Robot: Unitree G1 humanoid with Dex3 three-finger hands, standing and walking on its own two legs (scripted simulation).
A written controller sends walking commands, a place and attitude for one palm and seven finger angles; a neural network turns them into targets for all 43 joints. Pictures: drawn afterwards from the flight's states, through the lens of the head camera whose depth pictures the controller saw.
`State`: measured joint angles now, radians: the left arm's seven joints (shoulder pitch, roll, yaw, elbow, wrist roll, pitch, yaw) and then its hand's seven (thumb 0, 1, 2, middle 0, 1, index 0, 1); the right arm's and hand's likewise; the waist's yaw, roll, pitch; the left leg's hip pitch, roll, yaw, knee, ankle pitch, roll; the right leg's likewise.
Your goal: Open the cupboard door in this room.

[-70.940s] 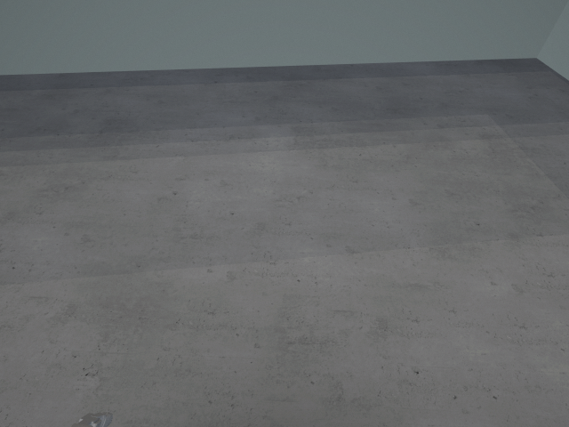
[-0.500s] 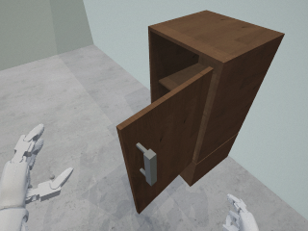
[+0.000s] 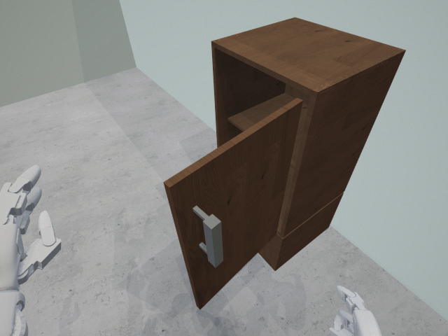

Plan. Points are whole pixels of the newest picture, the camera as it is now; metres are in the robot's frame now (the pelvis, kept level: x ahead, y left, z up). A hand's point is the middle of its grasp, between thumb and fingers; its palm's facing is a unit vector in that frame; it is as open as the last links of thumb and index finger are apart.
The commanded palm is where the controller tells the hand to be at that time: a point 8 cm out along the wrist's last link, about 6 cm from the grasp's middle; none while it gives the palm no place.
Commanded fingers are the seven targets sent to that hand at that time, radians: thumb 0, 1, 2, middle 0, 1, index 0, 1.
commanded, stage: draw the hand back to the body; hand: left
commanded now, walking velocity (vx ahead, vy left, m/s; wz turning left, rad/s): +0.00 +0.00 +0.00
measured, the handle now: (207, 236) +0.33 +0.09 -0.03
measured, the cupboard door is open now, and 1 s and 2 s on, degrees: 97 97 97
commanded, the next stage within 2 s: step back with the hand held close in 0.06 s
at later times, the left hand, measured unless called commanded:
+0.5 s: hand (59, 243) +0.19 +0.26 +0.15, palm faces +0.33 -0.80 -0.50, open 7.4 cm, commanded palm +0.12 +0.30 +0.17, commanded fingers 0.00 0.90 0.90 -0.20 -0.30 -0.20 -0.30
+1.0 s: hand (1, 301) +0.10 +0.28 +0.15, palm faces +0.47 -0.76 -0.45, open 7.4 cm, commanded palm +0.04 +0.32 +0.17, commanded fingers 0.00 0.90 0.90 -0.20 -0.30 -0.20 -0.30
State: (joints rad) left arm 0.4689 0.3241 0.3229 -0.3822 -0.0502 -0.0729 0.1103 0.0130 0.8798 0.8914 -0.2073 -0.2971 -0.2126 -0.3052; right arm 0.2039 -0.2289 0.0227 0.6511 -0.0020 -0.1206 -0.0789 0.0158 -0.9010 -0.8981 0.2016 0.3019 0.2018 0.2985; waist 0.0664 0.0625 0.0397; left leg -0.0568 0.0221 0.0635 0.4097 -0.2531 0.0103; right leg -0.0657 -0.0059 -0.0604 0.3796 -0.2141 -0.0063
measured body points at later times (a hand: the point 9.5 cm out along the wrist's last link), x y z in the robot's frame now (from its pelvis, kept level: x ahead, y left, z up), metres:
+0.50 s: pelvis -0.03 +0.01 +0.00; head -0.01 -0.01 +0.45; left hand +0.16 +0.30 +0.18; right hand +0.15 -0.25 -0.08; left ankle -0.01 +0.11 -0.74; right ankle +0.00 -0.11 -0.74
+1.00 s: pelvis -0.10 +0.02 -0.02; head -0.08 +0.03 +0.43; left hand +0.07 +0.32 +0.18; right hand +0.07 -0.22 -0.10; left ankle -0.01 +0.11 -0.74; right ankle +0.00 -0.11 -0.74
